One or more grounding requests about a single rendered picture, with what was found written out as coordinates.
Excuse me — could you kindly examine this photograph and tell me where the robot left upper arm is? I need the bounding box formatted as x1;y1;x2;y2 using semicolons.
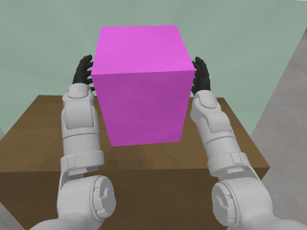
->
30;174;116;230

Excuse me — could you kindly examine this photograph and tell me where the robot right forearm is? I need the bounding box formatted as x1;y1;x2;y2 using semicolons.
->
190;90;273;209

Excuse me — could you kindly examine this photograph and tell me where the pedestal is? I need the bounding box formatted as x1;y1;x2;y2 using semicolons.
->
0;95;270;230

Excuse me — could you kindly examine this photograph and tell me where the robot right upper arm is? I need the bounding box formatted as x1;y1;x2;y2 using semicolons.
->
211;176;307;230

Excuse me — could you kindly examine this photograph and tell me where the robot left forearm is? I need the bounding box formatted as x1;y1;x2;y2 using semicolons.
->
57;82;105;212

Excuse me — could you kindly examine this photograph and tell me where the right robot hand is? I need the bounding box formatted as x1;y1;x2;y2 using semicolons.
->
191;57;211;96

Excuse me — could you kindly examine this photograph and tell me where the carton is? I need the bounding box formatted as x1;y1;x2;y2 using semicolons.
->
91;25;196;147

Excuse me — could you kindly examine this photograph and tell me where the left robot hand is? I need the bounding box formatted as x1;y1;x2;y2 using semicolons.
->
72;55;95;91

